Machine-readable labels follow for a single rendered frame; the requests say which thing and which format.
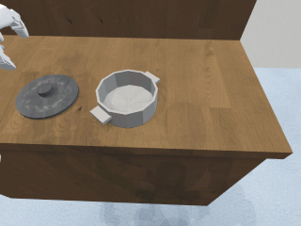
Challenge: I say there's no table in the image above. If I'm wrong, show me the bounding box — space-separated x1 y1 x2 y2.
0 0 293 206

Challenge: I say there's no knob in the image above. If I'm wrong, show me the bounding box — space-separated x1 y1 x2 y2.
36 83 54 97

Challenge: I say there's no lid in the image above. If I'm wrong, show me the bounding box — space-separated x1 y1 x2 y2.
15 74 79 120

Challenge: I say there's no pot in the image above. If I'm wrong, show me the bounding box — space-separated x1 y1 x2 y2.
89 70 160 128

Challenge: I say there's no robot left hand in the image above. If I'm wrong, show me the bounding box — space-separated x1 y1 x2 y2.
0 4 29 71

